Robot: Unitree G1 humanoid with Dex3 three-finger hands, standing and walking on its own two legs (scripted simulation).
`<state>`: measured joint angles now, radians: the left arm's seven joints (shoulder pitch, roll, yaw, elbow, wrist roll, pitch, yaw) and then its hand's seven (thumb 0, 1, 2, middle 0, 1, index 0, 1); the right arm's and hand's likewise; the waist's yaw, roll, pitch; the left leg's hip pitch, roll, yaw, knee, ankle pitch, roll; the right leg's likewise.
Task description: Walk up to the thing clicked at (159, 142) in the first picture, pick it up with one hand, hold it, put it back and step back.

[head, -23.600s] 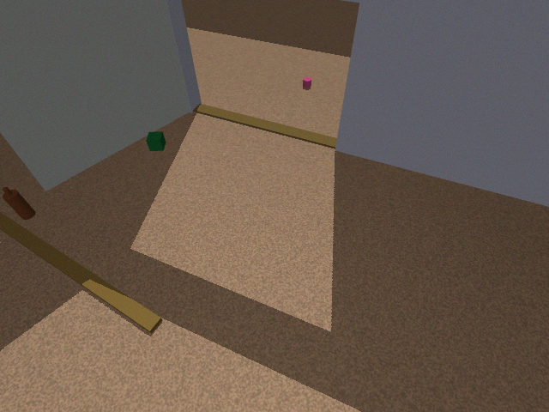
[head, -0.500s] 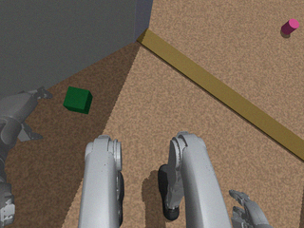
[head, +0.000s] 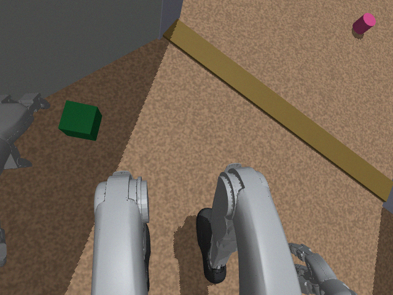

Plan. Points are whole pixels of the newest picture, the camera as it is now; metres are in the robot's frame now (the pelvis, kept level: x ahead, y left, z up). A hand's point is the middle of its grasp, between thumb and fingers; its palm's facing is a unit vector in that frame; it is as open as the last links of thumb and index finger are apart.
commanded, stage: rise first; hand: left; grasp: from above
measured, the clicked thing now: (81, 121) +0.48 +0.28 -0.31
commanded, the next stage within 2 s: none
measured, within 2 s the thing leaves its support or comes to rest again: neither
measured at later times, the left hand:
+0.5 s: hand (27, 133) +0.41 +0.35 -0.18, palm faces -0.48 -0.11 -0.87, open 13.1 cm
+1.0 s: hand (35, 130) +0.42 +0.33 -0.18, palm faces -0.47 -0.07 -0.88, open 13.0 cm
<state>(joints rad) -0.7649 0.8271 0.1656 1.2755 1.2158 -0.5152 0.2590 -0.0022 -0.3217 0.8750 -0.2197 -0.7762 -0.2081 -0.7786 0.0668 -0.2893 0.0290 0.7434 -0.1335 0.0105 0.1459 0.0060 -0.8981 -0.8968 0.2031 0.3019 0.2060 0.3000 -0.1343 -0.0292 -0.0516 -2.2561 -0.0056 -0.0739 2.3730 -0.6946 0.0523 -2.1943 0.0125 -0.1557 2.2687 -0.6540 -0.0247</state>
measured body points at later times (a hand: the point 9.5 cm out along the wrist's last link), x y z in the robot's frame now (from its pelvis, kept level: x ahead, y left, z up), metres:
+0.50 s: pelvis +0.00 +0.00 -0.02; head +0.24 +0.09 +0.35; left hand +0.43 +0.35 -0.13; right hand +0.09 -0.28 -0.13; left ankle +0.08 +0.11 -0.31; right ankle +0.11 -0.10 -0.31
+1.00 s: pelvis +0.00 +0.00 -0.02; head +0.24 +0.08 +0.36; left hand +0.44 +0.34 -0.13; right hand +0.09 -0.28 -0.12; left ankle +0.08 +0.11 -0.31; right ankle +0.11 -0.10 -0.31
